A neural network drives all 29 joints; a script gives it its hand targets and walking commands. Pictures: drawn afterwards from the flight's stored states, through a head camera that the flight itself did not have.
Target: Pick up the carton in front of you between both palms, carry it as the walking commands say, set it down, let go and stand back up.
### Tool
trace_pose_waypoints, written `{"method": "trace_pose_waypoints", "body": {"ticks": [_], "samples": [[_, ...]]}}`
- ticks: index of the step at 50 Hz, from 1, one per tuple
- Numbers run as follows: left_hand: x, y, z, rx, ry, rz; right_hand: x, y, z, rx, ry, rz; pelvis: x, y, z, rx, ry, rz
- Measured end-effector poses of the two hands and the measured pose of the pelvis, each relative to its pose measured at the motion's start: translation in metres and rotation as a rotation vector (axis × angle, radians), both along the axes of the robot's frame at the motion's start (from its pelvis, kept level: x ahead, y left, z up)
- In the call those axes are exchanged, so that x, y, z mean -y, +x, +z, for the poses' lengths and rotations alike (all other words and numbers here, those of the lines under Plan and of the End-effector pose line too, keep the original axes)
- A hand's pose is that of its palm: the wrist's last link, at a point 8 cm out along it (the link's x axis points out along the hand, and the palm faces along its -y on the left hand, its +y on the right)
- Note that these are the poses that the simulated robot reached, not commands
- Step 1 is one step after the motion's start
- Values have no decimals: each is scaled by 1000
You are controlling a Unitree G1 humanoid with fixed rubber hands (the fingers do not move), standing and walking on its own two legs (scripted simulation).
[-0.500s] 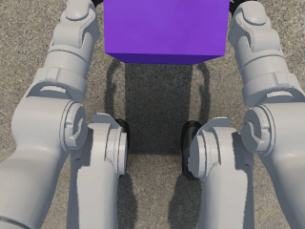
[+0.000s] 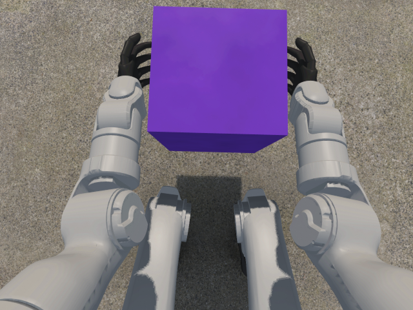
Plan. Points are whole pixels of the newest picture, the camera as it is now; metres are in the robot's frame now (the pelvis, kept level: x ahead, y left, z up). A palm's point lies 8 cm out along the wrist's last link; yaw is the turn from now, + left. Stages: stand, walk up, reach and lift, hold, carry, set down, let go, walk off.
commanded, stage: reach and lift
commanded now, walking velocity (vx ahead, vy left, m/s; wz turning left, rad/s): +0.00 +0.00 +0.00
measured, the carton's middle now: (215, 96) +0.51 +0.00 -0.13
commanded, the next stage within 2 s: none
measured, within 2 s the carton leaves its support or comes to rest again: neither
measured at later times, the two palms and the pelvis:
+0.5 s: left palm (91, 54) +0.47 +0.15 +0.09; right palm (353, 62) +0.47 -0.15 +0.08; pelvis +0.04 +0.00 +0.13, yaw +0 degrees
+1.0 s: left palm out of the picture +0.42 +0.15 +0.24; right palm out of the picture +0.42 -0.15 +0.24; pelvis +0.10 +0.00 +0.27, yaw +0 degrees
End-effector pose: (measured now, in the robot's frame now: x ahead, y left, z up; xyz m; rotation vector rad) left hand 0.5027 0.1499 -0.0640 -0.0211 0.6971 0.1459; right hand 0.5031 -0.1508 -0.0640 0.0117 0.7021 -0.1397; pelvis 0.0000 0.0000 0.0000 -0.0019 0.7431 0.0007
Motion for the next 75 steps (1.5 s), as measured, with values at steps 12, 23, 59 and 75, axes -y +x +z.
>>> {"method": "trace_pose_waypoints", "body": {"ticks": [12,23,59,75], "samples": [[0,-11,63,15,-3,2,0,-12,63,15,2,-4,0,13,53,9,0,4],[0,-31,136,10,-10,10,0,-31,134,10,14,-11,0,36,114,95,2,0],[0,-93,357,27,-5,4,0,-93,357,26,9,-8,0,111,300,595,2,2],[-1,-112,400,3,24,-21,0,-113,399,3,-17,18,1,101,314,796,4,3]]}}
